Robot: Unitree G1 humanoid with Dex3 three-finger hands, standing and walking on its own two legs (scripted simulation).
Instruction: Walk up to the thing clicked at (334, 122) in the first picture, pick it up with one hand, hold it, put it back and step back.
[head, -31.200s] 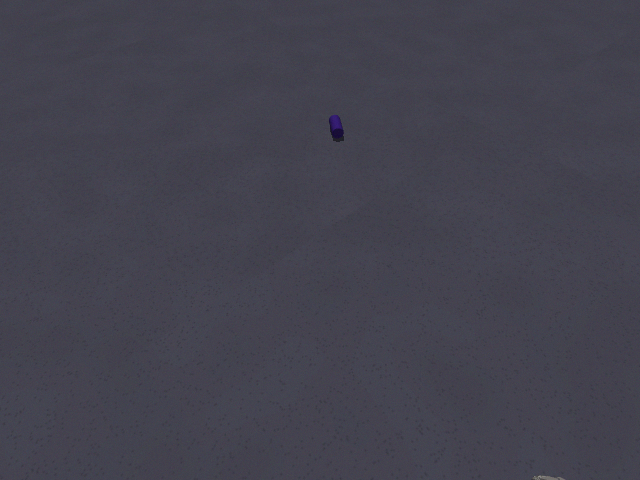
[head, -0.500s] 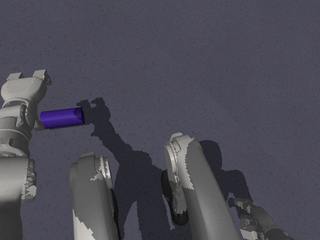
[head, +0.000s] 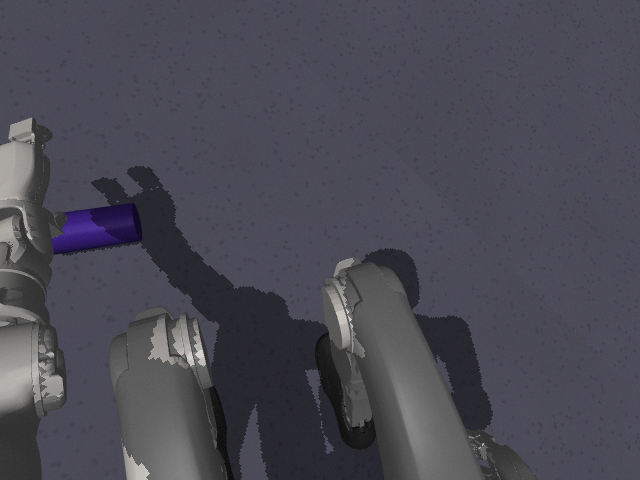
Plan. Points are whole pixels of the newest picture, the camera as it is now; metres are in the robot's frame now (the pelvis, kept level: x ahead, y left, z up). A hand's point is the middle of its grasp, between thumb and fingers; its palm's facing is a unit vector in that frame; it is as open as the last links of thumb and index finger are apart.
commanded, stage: home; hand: left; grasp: from above
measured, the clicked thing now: (93, 228) +0.48 +0.26 -0.31
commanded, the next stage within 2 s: none
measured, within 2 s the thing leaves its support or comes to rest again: neither
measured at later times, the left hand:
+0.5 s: hand out of the picture +0.30 +0.23 +0.07, palm faces -0.10 -0.85 -0.52, open 7.5 cm
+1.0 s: hand out of the picture +0.24 +0.21 +0.28, palm faces +0.19 -0.96 -0.22, open 7.4 cm
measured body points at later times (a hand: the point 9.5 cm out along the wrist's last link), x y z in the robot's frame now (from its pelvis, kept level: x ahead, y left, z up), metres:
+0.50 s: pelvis +0.00 +0.00 +0.18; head +0.15 +0.04 +0.60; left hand +0.31 +0.28 +0.10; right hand +0.23 -0.24 +0.08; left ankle +0.07 +0.12 -0.31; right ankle +0.10 -0.12 -0.31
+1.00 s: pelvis +0.06 +0.00 +0.35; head +0.11 +0.02 +0.80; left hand +0.23 +0.26 +0.30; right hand +0.24 -0.22 +0.27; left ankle +0.07 +0.12 -0.31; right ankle +0.10 -0.12 -0.31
